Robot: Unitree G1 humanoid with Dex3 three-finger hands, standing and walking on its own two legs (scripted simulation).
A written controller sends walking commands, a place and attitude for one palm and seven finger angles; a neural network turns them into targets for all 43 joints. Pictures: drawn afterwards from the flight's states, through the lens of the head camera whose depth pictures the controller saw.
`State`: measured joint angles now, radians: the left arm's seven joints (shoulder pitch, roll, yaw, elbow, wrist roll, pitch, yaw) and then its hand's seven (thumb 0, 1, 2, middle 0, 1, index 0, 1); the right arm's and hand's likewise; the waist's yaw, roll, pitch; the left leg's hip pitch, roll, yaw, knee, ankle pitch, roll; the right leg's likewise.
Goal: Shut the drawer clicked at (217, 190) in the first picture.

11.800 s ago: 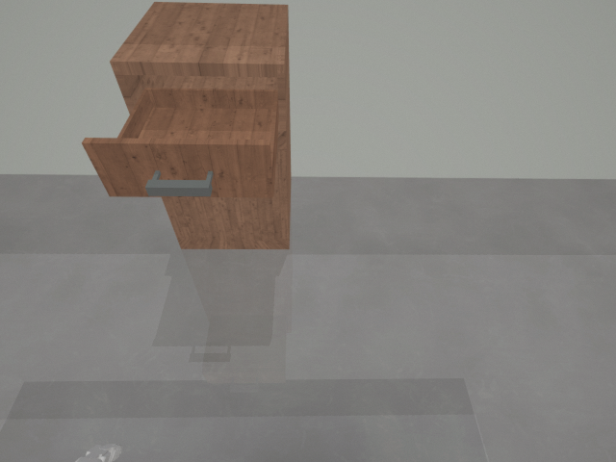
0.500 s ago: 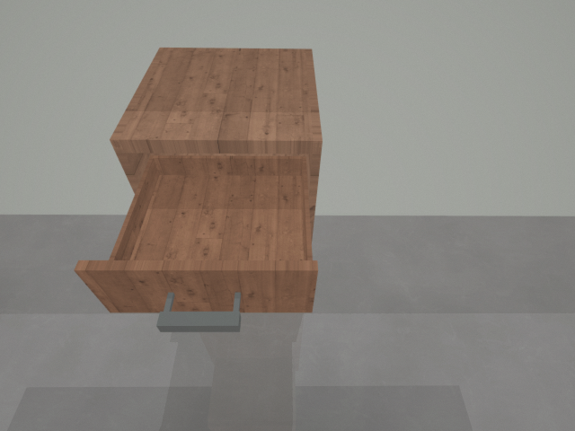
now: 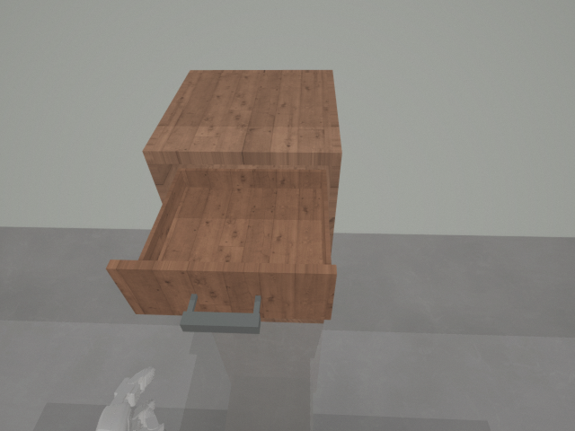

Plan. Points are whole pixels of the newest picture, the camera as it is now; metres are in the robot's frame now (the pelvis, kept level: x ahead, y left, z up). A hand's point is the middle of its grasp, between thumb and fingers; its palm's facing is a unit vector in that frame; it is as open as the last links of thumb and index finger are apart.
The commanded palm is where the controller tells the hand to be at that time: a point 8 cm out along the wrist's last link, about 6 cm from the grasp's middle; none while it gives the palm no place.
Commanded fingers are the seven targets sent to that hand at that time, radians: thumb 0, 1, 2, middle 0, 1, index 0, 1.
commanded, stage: raise the hand and make a fist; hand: left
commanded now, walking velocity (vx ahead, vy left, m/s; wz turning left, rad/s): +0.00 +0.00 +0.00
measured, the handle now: (223, 311) +0.35 +0.14 -0.10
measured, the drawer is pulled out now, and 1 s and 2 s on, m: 0.30 0.30 0.30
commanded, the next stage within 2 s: bring the fist close to the handle in 1.74 s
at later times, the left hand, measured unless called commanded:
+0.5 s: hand (200, 419) +0.15 +0.12 +0.00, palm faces +0.00 -1.00 -0.02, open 4.7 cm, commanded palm +0.12 +0.17 -0.03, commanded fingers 0.00 0.90 0.90 -0.88 -1.04 -0.88 -1.04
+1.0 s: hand (223, 423) +0.15 +0.10 -0.03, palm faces -0.11 -0.99 +0.00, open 3.1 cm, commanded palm +0.13 +0.16 -0.01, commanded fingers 0.00 0.90 0.90 -1.38 -1.58 -1.38 -1.58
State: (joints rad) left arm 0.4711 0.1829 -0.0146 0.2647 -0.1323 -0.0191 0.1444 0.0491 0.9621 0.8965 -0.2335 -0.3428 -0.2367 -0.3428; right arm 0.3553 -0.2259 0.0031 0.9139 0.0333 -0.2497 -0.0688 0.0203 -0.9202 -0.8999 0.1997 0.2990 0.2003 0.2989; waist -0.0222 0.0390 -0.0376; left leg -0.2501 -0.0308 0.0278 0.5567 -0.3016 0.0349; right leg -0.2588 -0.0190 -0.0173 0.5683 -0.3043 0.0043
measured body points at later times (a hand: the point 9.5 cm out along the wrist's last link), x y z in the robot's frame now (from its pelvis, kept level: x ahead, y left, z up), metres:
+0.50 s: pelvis -0.04 -0.02 -0.10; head +0.02 -0.02 +0.34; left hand +0.15 +0.17 +0.00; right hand +0.21 -0.20 -0.16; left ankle +0.00 +0.10 -0.73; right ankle +0.00 -0.12 -0.73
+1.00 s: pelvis -0.02 -0.01 -0.09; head +0.04 -0.01 +0.36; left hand +0.15 +0.15 -0.02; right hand +0.18 -0.24 -0.14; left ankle +0.00 +0.10 -0.73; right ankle +0.00 -0.12 -0.73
